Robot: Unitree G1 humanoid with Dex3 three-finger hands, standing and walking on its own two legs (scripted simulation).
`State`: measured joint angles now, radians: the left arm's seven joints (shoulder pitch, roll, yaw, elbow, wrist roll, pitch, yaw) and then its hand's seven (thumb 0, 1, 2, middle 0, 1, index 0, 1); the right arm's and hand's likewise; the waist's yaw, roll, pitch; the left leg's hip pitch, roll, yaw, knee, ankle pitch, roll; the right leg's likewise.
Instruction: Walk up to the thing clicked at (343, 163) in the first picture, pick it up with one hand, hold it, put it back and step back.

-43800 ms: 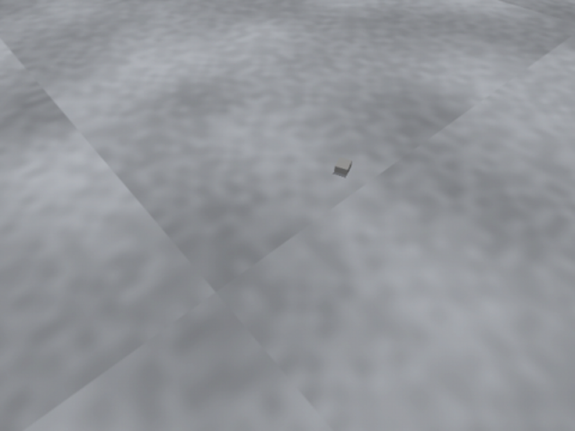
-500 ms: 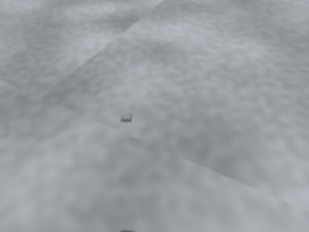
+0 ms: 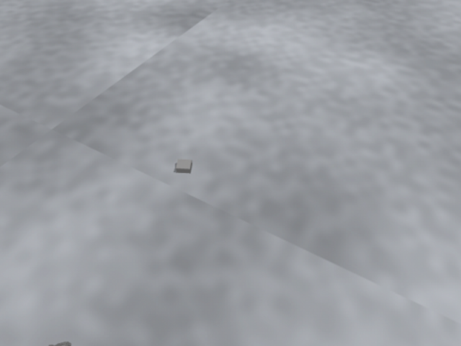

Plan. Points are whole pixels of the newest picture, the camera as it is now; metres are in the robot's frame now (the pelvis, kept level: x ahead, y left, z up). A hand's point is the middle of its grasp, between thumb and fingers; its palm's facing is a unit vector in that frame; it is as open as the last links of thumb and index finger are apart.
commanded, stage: step back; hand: left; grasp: from above
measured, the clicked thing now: (184, 166) +1.10 +0.23 -0.74
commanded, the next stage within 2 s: stand in 0.24 s
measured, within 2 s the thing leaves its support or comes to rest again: neither
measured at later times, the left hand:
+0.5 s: hand out of the picture +0.11 +0.27 -0.14, palm faces +0.02 -0.95 -0.32, open 7.4 cm
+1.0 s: hand out of the picture +0.09 +0.25 -0.13, palm faces +0.01 -0.93 -0.35, open 7.4 cm
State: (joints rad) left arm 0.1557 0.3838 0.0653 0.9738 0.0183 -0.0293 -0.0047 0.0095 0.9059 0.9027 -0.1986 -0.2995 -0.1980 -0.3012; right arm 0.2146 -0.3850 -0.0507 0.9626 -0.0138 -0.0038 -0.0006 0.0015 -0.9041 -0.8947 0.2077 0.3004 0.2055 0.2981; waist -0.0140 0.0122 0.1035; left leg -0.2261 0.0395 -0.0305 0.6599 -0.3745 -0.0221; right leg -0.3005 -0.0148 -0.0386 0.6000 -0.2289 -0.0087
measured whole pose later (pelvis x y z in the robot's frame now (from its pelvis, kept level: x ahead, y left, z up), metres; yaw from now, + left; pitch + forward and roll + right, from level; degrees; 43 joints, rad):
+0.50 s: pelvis +0.03 +0.01 +0.02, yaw +2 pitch -2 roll +0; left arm 0.08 0.36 0.01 1.10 0.00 -0.01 -0.01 0.01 0.91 0.90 -0.20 -0.30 -0.20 -0.30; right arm 0.11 -0.34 -0.01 1.09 -0.01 -0.03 0.00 0.00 -0.91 -0.89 0.21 0.30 0.20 0.30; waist 0.01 -0.02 0.08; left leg -0.12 0.02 0.01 0.43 -0.28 -0.02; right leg -0.20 -0.05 -0.05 0.45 -0.21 0.02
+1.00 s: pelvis +0.02 -0.01 +0.02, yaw +2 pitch -3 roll +0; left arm 0.08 0.36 -0.01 1.15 0.01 -0.03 -0.01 0.01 0.91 0.90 -0.20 -0.30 -0.20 -0.30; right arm 0.09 -0.35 -0.01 1.14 -0.01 -0.01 0.01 0.00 -0.91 -0.89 0.21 0.30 0.20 0.30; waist 0.00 0.01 0.06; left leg -0.06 0.04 0.00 0.30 -0.19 -0.04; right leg -0.15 -0.02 -0.06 0.33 -0.14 0.00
